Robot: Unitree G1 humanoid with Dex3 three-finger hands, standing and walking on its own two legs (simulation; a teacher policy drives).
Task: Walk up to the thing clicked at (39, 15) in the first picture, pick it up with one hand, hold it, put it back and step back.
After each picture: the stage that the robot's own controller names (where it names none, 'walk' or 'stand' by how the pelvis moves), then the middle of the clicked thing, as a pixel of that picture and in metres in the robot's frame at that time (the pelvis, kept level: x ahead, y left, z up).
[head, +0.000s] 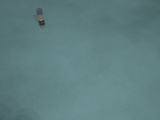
stand; (41, 18) +1.67 +0.45 -0.65
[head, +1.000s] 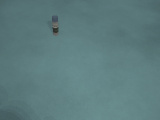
walk; (55, 25) +1.59 +0.21 -0.64
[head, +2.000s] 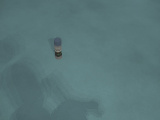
walk; (58, 49) +1.10 +0.17 -0.65
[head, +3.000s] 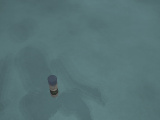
walk; (53, 86) +0.70 +0.19 -0.65
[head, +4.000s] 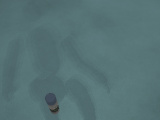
stand; (52, 104) +0.47 +0.22 -0.62
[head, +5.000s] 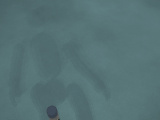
stand; (54, 116) +0.44 +0.21 -0.66
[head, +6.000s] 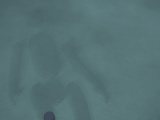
stand; out of the picture +0.41 +0.22 -0.66
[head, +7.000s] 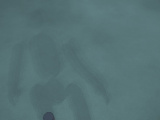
stand; out of the picture +0.41 +0.22 -0.66
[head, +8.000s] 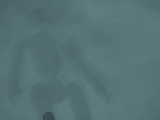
stand; out of the picture +0.41 +0.22 -0.66
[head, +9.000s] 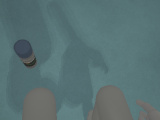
go down; (27, 56) +0.48 +0.23 -0.35
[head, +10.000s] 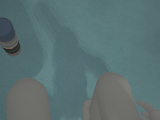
go down; (8, 40) +0.49 +0.25 -0.25
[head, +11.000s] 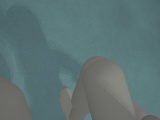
close in; out of the picture +0.47 +0.30 -0.17
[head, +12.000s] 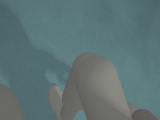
close; out of the picture +0.47 +0.31 -0.16
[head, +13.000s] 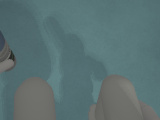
lift; out of the picture +0.38 +0.26 -0.02
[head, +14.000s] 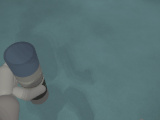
hold; (31, 78) +0.31 +0.16 +0.08
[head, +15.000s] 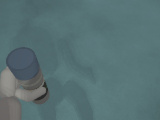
hold; (32, 81) +0.32 +0.16 +0.04
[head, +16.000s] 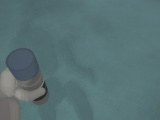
hold; (32, 81) +0.32 +0.16 +0.04
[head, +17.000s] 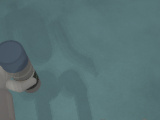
crouch; (22, 71) +0.36 +0.18 -0.01
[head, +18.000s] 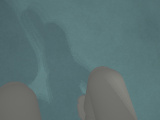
lower; out of the picture +0.49 +0.26 -0.05
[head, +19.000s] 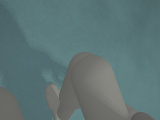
lower; out of the picture +0.46 +0.31 -0.17
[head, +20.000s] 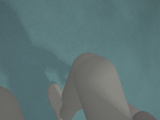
lower; out of the picture +0.45 +0.32 -0.17
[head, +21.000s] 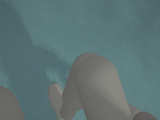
lower; out of the picture +0.45 +0.32 -0.16
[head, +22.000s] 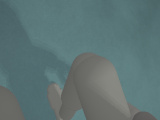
lower; out of the picture +0.45 +0.32 -0.16
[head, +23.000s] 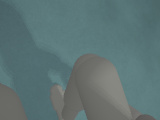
open; out of the picture +0.46 +0.31 -0.17
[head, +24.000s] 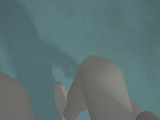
stand; out of the picture +0.45 +0.30 -0.17
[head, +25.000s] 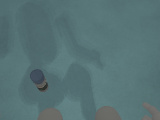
stand; (40, 81) +0.45 +0.21 -0.47
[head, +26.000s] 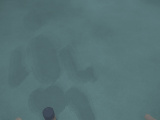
stand; (50, 118) +0.42 +0.20 -0.60
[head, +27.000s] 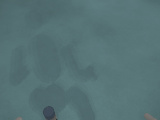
stand; (51, 118) +0.42 +0.20 -0.60
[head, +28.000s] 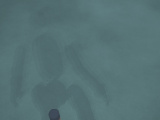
stand; out of the picture +0.42 +0.18 -0.64
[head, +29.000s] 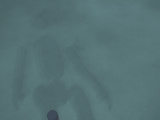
stand; out of the picture +0.43 +0.21 -0.66
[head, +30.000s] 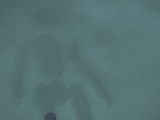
stand; out of the picture +0.41 +0.22 -0.66
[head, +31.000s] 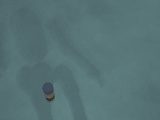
walk; (49, 93) +0.48 +0.17 -0.64
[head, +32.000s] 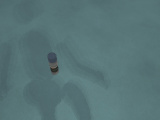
walk; (53, 64) +0.76 +0.22 -0.63
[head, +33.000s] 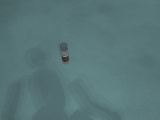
stand; (64, 54) +1.08 +0.19 -0.64
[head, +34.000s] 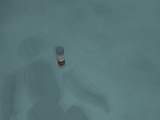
stand; (60, 58) +1.01 +0.19 -0.65
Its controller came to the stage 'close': yes
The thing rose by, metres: 0.68
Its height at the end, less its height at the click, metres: +0.00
